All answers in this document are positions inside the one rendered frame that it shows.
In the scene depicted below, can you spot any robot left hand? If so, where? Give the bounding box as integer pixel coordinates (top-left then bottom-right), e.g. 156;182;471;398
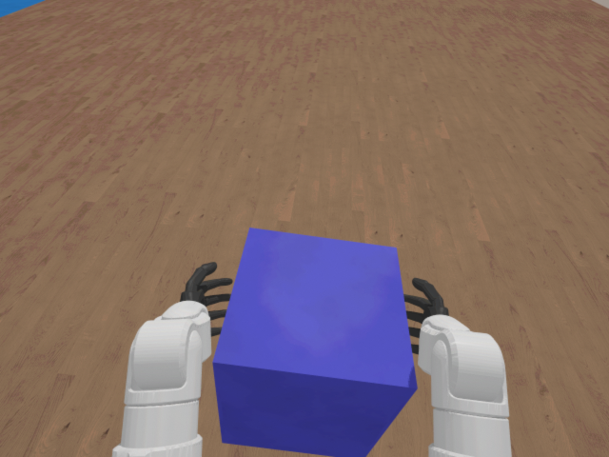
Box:
180;262;233;337

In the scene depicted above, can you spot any carton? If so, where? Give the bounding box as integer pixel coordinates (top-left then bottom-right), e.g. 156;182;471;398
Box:
212;228;418;457

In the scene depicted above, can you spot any robot right hand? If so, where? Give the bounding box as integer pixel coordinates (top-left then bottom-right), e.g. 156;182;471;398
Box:
403;278;449;354

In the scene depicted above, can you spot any left robot forearm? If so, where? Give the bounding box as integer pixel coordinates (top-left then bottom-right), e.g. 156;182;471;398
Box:
112;301;211;457

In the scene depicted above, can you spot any right robot forearm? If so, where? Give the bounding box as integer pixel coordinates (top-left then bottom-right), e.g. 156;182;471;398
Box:
418;315;512;457

